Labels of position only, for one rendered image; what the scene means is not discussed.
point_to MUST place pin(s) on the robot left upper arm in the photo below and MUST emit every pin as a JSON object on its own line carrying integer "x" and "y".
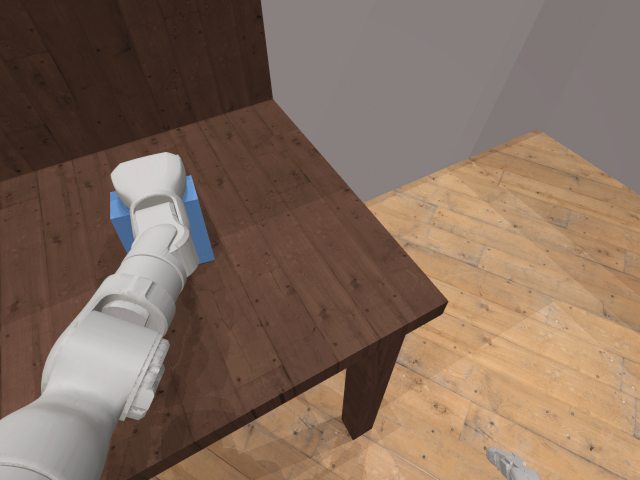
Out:
{"x": 109, "y": 370}

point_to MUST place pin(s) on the left robot hand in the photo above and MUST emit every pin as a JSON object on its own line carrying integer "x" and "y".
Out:
{"x": 162, "y": 171}

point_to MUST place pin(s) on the sponge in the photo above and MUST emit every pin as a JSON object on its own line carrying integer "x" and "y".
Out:
{"x": 120, "y": 218}

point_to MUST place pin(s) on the left robot forearm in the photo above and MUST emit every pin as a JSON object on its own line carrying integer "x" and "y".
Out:
{"x": 149, "y": 280}

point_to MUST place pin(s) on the right robot hand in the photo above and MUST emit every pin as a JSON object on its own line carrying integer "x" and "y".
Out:
{"x": 512, "y": 467}

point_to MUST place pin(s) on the table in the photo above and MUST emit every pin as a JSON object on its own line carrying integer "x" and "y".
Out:
{"x": 306, "y": 281}

